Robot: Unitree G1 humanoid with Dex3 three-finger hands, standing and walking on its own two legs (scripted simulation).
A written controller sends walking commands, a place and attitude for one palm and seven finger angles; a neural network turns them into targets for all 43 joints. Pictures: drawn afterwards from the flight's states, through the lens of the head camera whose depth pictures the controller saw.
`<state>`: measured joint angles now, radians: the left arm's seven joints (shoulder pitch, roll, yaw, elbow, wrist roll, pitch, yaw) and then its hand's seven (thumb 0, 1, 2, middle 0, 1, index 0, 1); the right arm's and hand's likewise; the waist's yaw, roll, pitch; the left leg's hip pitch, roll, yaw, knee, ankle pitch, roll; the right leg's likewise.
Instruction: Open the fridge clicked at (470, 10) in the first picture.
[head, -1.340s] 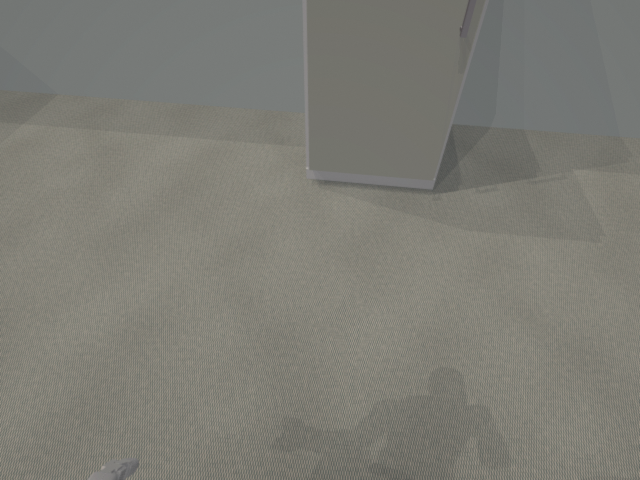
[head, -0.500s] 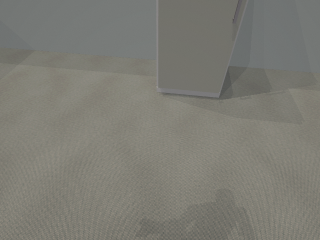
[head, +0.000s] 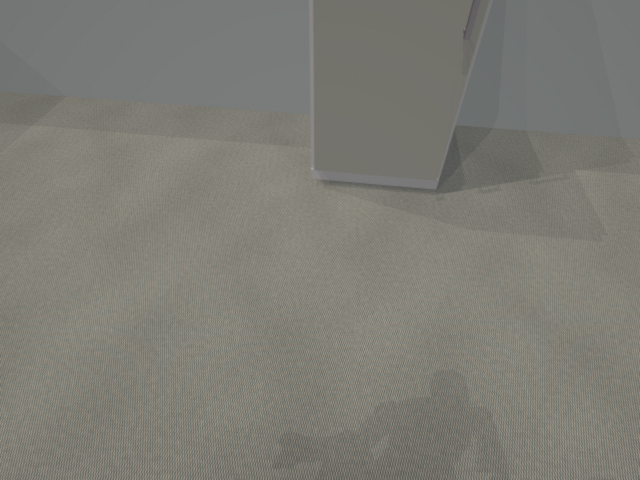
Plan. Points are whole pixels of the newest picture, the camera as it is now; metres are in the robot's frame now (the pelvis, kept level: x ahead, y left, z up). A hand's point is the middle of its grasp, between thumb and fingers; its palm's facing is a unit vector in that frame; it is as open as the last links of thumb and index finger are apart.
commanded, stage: look at it before walking up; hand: right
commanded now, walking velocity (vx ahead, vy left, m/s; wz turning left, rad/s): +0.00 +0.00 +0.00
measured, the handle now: out of the picture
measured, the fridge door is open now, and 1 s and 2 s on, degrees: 0 0 0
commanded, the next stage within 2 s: walk to a spot facing it in 0.40 s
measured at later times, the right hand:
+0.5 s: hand out of the picture +0.08 -0.25 -0.16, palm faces -0.02 +0.94 -0.33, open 7.4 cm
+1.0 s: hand out of the picture +0.08 -0.23 -0.19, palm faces +0.15 +0.98 -0.15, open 7.4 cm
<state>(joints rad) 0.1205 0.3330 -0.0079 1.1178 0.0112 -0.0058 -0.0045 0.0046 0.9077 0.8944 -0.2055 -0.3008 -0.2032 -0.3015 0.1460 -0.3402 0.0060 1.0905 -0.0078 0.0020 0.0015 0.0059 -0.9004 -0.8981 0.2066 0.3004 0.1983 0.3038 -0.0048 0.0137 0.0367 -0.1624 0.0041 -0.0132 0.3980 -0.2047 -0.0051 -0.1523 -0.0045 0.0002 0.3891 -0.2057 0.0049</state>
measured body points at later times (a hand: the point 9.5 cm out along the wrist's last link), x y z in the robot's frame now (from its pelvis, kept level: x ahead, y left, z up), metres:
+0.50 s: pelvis +0.01 +0.00 +0.00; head +0.02 +0.00 +0.45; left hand +0.10 +0.30 -0.13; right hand +0.09 -0.29 -0.13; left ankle +0.01 +0.12 -0.74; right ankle +0.00 -0.12 -0.74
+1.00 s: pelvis +0.11 -0.05 +0.00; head +0.13 -0.07 +0.45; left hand +0.07 +0.17 -0.15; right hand +0.07 -0.28 -0.17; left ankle +0.12 +0.09 -0.67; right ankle +0.05 -0.12 -0.74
